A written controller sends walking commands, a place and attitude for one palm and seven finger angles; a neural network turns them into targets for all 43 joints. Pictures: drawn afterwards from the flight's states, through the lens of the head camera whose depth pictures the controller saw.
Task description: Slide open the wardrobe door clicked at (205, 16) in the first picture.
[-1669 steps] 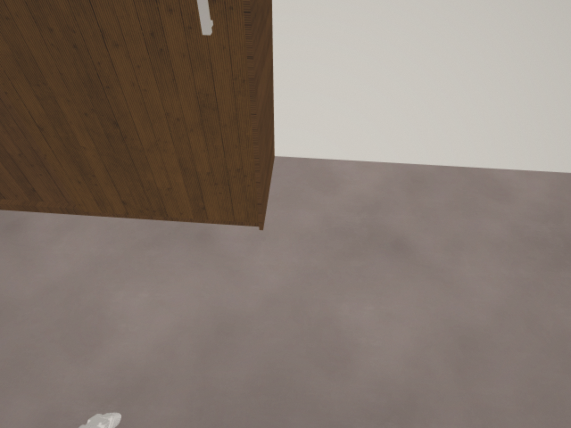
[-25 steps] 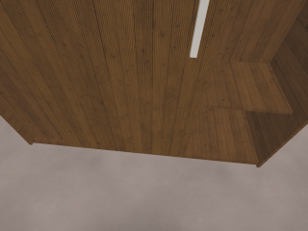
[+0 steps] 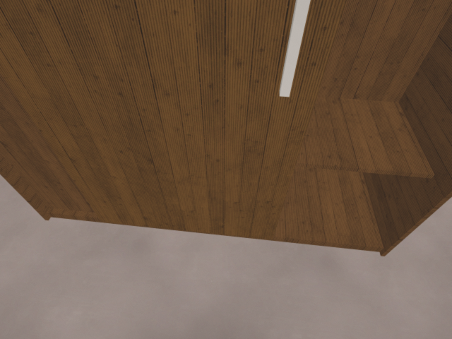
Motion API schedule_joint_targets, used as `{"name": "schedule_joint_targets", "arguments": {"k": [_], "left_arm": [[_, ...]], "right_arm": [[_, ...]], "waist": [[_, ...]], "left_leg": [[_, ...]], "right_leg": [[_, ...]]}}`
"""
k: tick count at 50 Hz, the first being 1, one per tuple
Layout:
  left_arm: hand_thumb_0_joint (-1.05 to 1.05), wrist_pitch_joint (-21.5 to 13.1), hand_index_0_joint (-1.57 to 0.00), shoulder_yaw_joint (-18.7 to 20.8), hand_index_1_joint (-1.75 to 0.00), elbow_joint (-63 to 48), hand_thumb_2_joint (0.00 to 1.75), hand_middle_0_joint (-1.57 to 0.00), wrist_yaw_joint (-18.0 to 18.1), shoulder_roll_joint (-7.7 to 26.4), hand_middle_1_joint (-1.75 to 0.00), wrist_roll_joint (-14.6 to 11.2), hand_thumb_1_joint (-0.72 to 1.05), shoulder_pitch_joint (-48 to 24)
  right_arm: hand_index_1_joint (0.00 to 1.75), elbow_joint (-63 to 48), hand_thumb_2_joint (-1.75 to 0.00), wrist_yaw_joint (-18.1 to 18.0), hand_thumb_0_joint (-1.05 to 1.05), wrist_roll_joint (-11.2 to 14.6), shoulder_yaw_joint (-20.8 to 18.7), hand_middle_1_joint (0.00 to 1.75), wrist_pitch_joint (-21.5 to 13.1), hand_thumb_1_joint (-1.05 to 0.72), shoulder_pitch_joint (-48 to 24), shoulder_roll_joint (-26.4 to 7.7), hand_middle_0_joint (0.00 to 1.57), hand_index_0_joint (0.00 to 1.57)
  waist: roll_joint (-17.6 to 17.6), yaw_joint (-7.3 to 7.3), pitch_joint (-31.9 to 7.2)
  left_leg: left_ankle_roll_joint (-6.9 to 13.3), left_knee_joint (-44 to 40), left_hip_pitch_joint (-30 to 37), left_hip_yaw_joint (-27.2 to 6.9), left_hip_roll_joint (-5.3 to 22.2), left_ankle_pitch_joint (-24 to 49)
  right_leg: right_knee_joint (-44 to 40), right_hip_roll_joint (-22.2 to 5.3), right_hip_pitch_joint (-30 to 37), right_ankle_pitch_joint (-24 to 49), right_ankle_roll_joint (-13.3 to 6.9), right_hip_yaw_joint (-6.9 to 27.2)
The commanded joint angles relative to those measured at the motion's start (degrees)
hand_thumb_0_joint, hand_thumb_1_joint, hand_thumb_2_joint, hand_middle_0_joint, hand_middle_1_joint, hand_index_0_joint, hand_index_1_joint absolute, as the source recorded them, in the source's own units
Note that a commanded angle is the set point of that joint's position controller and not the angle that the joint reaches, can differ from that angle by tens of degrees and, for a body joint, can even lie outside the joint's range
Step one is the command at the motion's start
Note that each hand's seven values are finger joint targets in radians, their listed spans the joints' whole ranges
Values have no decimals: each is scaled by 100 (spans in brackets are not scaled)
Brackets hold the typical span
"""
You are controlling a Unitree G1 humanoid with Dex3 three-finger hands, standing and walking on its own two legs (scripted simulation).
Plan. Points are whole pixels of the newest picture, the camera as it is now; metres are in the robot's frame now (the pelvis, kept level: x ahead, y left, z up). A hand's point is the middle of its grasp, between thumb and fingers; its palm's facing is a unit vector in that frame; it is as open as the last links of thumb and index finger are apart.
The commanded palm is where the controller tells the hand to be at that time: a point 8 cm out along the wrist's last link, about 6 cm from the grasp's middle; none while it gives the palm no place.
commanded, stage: look to check the result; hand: right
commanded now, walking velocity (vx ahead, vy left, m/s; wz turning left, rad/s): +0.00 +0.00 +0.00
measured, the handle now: (292, 46) +0.63 -0.09 +0.21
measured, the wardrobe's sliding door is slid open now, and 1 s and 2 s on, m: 0.52 0.52 0.52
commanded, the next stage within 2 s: stand and wait in 0.54 s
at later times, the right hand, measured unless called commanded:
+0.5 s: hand out of the picture +0.03 -0.17 -0.18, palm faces +0.01 +0.98 -0.19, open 7.3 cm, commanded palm none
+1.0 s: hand out of the picture +0.03 -0.18 -0.17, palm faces +0.01 +0.98 -0.20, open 7.3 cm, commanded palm none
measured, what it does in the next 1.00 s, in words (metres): stands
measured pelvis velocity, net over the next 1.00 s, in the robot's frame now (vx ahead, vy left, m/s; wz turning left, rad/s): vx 0.01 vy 0.01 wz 0.01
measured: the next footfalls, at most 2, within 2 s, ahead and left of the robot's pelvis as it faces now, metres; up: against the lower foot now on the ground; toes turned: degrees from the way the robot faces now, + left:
none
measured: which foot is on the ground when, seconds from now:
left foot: down 0.00-1.00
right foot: down 0.00-1.00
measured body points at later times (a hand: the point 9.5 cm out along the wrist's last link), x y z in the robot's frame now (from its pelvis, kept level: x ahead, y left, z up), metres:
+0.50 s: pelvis +0.02 +0.00 +0.00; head +0.03 +0.00 +0.45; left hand +0.02 +0.23 -0.16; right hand +0.03 -0.22 -0.16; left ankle +0.00 +0.12 -0.74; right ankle -0.01 -0.11 -0.74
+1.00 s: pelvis +0.01 +0.01 +0.00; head +0.03 +0.00 +0.45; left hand +0.03 +0.24 -0.15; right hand +0.04 -0.23 -0.16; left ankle +0.00 +0.12 -0.74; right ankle -0.01 -0.11 -0.74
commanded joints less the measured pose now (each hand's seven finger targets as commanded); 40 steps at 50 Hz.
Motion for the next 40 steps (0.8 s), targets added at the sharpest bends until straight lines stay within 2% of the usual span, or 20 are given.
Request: {"name": "schedule_joint_targets", "arguments": {"k": [1,9,11,13,19,21,24,28,40], "left_arm": [[0,-80,-20,92,-30,-103,90,-20,62,626,-30,8,90,302],[0,-76,-20,76,-30,20,90,-20,79,571,-30,7,90,373],[0,-76,-20,82,-30,23,90,-20,83,582,-30,4,90,408],[0,-83,-20,66,-30,52,90,-20,90,542,-30,7,90,440],[0,-93,-20,59,-30,100,90,-20,104,521,-30,3,90,494],[0,-85,-20,63,-30,79,90,-20,101,528,-30,-3,90,499],[0,-90,-20,63,-30,119,90,-20,104,494,-30,10,90,520],[0,-114,-20,67,-30,106,90,-20,110,517,-30,3,90,552],[0,-106,-20,82,-30,94,90,-20,109,600,-30,7,90,505]], "right_arm": [[30,-124,-90,-48,0,9,-83,30,-69,-90,304,-665,20,20],[30,-28,-90,-56,0,25,-58,30,-80,-90,392,-635,20,20],[30,-30,-90,-64,0,21,-58,30,-89,-90,451,-640,20,20],[30,-6,-90,-64,0,31,-51,30,-80,-90,431,-606,20,20],[30,15,-90,-68,0,35,-49,30,-79,-90,483,-584,20,20],[30,10,-90,-73,0,28,-42,30,-81,-90,520,-595,20,20],[30,20,-90,-68,0,31,-42,30,-76,-90,495,-571,20,20],[30,-1,-90,-68,0,33,-58,30,-91,-90,501,-596,20,20],[30,-15,-90,-55,0,33,-64,30,-93,-90,436,-663,20,20]], "waist": [[-50,-11,-165],[-13,-4,-62],[39,-10,-145],[-81,-2,-91],[-74,-17,-23],[27,-26,9],[-75,-14,49],[-104,-21,-107],[-40,-22,120]], "left_leg": [[160,-369,208,-473,497,885],[178,-461,264,-502,515,923],[182,-445,296,-493,498,1045],[182,-442,314,-497,505,1018],[183,-453,331,-487,502,1077],[186,-482,288,-489,489,1025],[189,-491,295,-493,494,967],[192,-442,418,-490,503,1190],[201,-550,325,-500,496,975]], "right_leg": [[-413,-597,63,1184,-106,453],[-459,-586,102,1132,-95,415],[-415,-588,187,1228,-95,396],[-461,-594,139,1233,-98,407],[-480,-597,170,1290,-100,396],[-472,-596,182,1239,-104,392],[-515,-597,151,1180,-100,380],[-491,-606,219,1382,-108,379],[-565,-602,173,1174,-106,398]]}}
